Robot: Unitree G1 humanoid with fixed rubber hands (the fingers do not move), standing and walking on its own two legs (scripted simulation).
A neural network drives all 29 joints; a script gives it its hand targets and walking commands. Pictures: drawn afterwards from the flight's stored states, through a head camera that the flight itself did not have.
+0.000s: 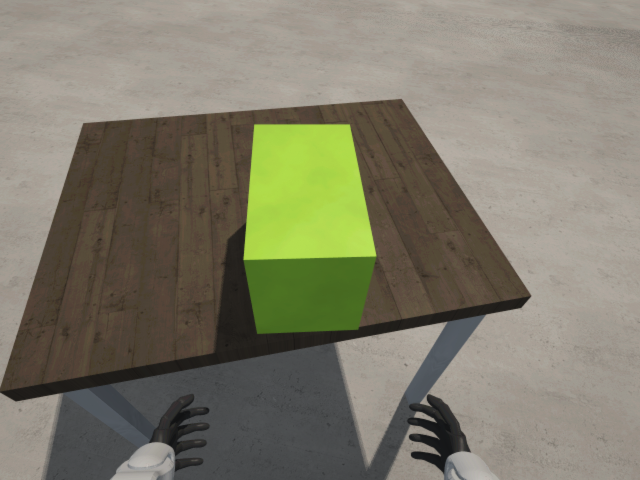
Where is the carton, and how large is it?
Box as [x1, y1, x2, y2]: [244, 125, 375, 333]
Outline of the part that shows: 254,125 244,247 244,264 257,333 357,329 375,259 375,251 349,125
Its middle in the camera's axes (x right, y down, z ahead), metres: -0.03 -0.03 +0.65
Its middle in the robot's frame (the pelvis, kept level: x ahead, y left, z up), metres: +0.50 +0.04 -0.01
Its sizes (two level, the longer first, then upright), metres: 0.295 0.167 0.199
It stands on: a table, 0.68 m high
